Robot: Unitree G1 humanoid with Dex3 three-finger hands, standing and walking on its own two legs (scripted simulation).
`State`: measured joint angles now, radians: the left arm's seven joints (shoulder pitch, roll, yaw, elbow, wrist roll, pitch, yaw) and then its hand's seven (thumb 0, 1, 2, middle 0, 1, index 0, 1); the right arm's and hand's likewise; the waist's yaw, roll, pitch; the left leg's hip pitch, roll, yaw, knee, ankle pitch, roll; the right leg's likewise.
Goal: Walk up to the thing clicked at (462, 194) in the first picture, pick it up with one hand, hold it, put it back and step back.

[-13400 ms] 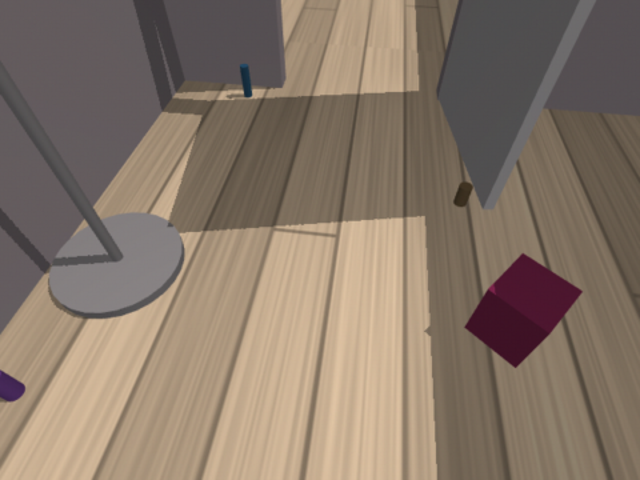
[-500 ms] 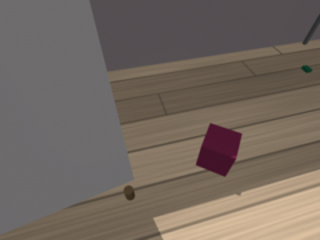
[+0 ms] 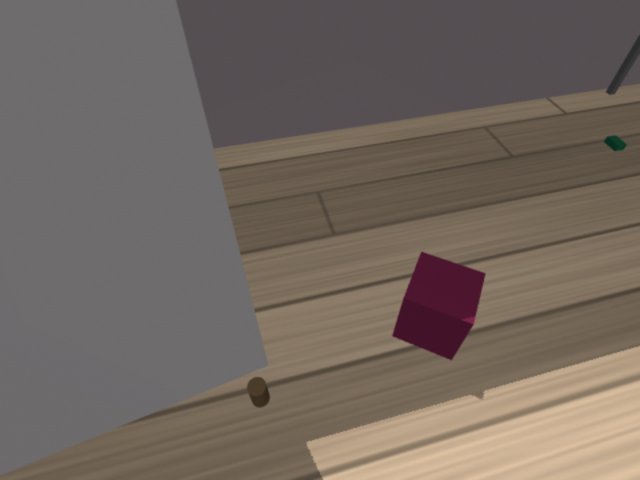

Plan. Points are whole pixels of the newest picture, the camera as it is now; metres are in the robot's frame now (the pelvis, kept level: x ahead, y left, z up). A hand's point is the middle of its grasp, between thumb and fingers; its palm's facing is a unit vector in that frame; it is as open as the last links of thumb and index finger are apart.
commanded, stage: stand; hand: left
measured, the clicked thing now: (258, 392) +0.48 +0.20 -0.73
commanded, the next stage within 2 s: walk up in 0.96 s
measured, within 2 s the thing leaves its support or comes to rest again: neither
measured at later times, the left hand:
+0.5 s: hand out of the picture +0.08 +0.25 -0.15, palm faces -0.02 -0.94 -0.35, open 7.4 cm
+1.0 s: hand out of the picture +0.07 +0.25 -0.15, palm faces -0.02 -0.94 -0.34, open 7.4 cm
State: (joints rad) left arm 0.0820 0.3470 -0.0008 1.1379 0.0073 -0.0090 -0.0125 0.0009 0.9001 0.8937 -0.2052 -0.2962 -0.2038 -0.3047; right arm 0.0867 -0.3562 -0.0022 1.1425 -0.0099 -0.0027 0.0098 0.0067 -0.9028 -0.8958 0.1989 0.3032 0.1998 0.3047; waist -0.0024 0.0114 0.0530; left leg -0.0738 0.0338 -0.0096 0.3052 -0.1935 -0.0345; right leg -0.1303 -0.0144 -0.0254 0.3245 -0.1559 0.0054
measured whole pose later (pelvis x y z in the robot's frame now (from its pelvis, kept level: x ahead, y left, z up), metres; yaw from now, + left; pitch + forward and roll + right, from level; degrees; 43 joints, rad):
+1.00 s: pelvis +0.00 +0.00 +0.00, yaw +0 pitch -2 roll +0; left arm 0.11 0.35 0.01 1.12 0.01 0.00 -0.02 0.00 0.90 0.89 -0.21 -0.30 -0.20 -0.30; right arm 0.13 -0.36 -0.01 1.12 -0.02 0.00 0.01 0.01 -0.90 -0.90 0.20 0.30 0.20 0.30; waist 0.00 0.01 0.05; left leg -0.08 0.04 -0.01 0.32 -0.21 -0.03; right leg -0.14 -0.01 -0.02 0.34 -0.17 0.00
